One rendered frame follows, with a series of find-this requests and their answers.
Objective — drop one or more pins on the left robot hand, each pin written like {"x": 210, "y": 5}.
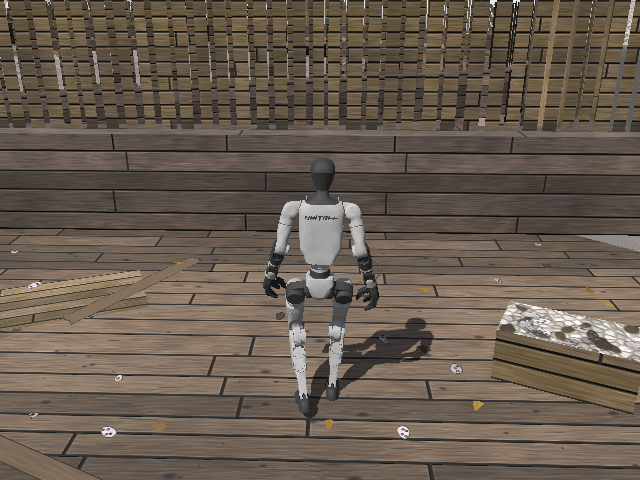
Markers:
{"x": 274, "y": 283}

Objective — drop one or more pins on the left robot forearm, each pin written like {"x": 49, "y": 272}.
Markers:
{"x": 274, "y": 263}

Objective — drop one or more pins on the robot right foot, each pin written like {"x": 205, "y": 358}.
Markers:
{"x": 332, "y": 393}

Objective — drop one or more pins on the robot right thigh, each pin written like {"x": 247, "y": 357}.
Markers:
{"x": 342, "y": 298}

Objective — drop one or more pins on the robot left upper arm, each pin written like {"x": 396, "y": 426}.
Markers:
{"x": 289, "y": 211}

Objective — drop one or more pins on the robot right upper arm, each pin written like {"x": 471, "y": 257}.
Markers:
{"x": 353, "y": 212}

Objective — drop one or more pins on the right robot forearm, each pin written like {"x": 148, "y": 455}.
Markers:
{"x": 366, "y": 269}

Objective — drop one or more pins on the right robot hand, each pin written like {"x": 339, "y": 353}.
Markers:
{"x": 373, "y": 294}

